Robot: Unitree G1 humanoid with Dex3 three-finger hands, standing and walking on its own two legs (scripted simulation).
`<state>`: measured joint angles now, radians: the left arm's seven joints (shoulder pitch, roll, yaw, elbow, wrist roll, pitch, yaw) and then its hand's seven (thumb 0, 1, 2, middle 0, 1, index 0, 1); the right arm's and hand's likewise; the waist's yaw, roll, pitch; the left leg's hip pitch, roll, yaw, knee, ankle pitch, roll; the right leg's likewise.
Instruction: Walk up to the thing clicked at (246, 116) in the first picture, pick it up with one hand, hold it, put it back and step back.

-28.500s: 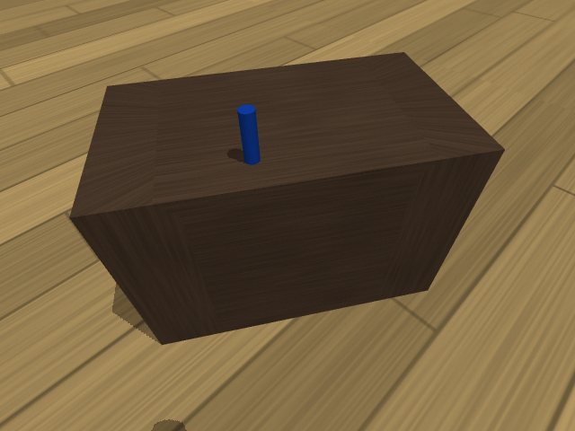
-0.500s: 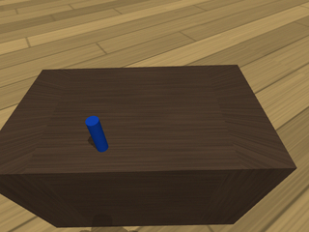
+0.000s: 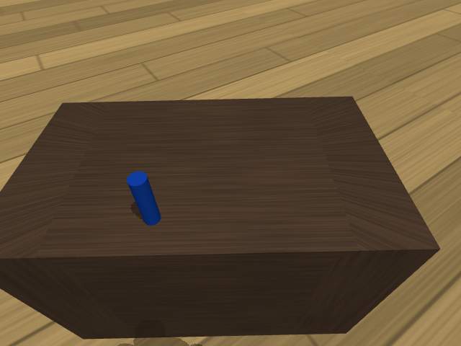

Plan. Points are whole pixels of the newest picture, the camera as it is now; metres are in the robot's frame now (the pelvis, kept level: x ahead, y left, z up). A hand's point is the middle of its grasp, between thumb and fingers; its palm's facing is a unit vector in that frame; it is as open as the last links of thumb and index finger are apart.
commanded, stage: stand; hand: left
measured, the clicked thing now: (145, 200) +0.43 +0.21 -0.01
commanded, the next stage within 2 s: step back in 0.34 s
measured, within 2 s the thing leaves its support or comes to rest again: neither
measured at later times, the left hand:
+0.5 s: hand out of the picture +0.07 +0.27 -0.16, palm faces +0.00 -0.93 -0.38, open 7.4 cm
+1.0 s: hand out of the picture +0.00 +0.32 -0.18, palm faces -0.07 -0.94 -0.34, open 7.4 cm
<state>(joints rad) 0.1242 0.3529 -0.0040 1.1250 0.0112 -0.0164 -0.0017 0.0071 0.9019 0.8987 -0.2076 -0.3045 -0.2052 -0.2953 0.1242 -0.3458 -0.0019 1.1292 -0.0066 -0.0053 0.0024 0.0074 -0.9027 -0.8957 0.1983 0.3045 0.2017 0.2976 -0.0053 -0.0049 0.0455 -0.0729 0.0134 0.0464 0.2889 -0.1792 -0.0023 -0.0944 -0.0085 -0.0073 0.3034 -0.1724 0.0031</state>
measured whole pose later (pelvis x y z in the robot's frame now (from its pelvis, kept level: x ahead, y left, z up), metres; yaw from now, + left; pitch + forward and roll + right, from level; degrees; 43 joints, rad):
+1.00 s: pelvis -0.12 +0.06 -0.01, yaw -2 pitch -1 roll -2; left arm 0.11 0.40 0.07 0.87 0.02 0.07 0.01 0.01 0.90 0.90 -0.21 -0.30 -0.20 -0.29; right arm 0.17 -0.34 -0.05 0.91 -0.02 0.03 -0.02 0.01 -0.90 -0.90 0.20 0.31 0.21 0.30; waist -0.01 -0.05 0.20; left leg -0.26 0.00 0.02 0.56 -0.28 0.05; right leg -0.44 0.12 0.16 1.13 -0.48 0.01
